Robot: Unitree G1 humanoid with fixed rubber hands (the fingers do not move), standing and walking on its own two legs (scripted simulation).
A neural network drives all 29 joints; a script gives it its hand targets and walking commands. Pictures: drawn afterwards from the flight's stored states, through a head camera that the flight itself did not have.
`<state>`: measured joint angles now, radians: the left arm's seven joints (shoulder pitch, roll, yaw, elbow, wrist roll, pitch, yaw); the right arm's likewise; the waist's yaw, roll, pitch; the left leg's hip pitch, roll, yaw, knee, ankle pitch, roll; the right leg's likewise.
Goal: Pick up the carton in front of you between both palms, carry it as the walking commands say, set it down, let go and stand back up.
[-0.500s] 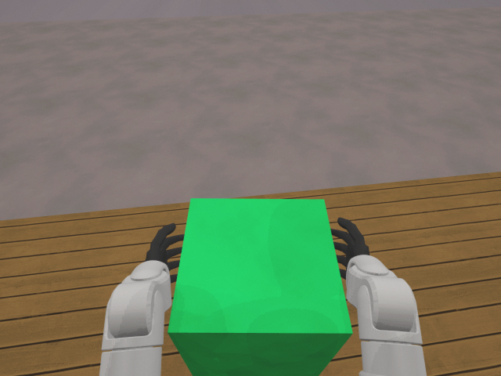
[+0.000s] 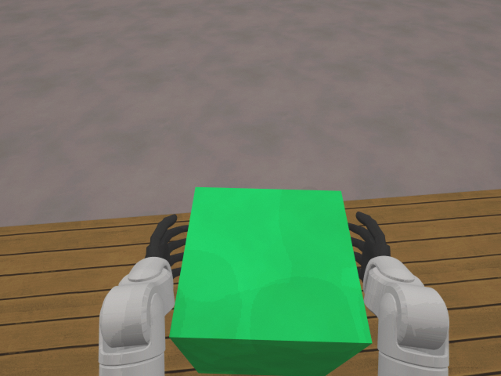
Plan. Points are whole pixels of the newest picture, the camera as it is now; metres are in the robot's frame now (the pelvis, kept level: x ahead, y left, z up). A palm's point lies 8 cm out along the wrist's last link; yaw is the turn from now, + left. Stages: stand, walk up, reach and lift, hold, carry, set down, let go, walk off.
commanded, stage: carry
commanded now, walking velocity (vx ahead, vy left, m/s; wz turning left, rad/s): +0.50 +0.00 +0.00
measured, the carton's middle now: (264, 289) +0.27 -0.01 +0.02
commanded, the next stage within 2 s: none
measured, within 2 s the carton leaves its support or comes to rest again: neither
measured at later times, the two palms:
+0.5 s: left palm (190, 118) +0.63 +0.14 +0.09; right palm (327, 118) +0.62 -0.16 +0.10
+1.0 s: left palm (215, 39) +1.02 +0.11 +0.11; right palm (313, 34) +1.04 -0.19 +0.12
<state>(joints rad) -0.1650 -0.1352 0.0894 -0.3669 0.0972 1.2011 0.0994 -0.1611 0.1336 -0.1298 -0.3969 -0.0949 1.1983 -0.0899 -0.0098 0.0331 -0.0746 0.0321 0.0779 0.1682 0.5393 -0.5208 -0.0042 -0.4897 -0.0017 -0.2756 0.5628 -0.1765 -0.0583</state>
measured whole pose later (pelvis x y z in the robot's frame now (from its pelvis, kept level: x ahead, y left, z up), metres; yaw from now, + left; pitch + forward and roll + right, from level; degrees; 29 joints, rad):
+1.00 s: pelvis +0.67 -0.04 +0.01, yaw -1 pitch +4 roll -1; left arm -0.61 -0.02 0.15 0.03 0.06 1.21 0.14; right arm -0.65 -0.01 -0.20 0.04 -0.05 1.22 -0.11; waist 0.03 0.02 0.02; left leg -0.47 0.03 0.06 1.26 -0.52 0.04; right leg -0.45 -0.04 -0.19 0.62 -0.23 -0.05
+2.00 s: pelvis +0.94 -0.05 +0.03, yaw -1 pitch +8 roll +1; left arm -0.68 -0.01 0.21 0.08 0.06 1.22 0.13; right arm -0.68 0.02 -0.23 0.07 -0.07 1.20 -0.13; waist -0.01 -0.01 -0.05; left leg -0.28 0.00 0.09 0.45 -0.22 0.02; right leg -0.29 0.00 -0.10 0.58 -0.25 -0.04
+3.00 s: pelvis +1.00 -0.04 +0.01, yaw +0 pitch +4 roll +1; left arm -0.65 0.00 0.18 0.12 0.06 1.22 0.13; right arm -0.70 0.01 -0.23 0.16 -0.06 1.20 -0.13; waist 0.00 -0.06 -0.06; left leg -0.30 -0.03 0.11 0.58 -0.34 0.06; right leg -0.31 -0.03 -0.09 0.63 -0.39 -0.03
